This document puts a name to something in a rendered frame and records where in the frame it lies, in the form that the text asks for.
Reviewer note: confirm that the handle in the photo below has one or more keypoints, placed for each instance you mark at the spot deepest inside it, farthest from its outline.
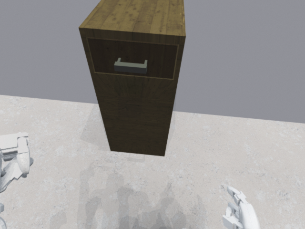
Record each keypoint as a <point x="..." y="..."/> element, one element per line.
<point x="130" y="67"/>

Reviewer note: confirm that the cabinet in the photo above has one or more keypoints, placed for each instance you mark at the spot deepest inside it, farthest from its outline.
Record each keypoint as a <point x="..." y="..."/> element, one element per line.
<point x="136" y="110"/>

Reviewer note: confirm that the right robot hand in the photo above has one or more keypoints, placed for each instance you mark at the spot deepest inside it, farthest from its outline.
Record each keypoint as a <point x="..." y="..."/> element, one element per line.
<point x="245" y="215"/>

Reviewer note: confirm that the left robot hand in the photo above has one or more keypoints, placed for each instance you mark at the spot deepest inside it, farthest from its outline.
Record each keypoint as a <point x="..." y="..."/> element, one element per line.
<point x="13" y="148"/>

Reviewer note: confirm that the drawer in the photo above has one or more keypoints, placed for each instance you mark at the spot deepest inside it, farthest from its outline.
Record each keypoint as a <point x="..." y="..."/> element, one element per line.
<point x="160" y="56"/>

